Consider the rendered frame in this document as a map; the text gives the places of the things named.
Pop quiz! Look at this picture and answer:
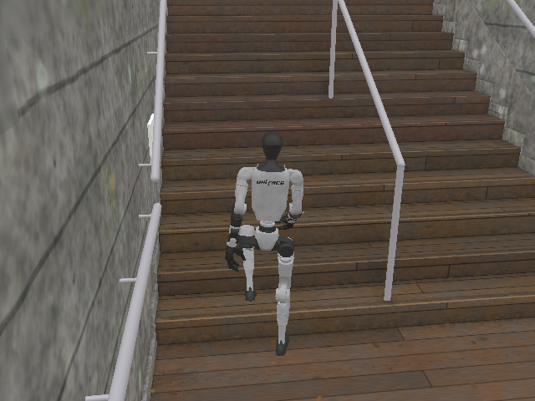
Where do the stairs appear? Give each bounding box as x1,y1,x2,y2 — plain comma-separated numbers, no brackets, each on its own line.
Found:
155,0,535,345

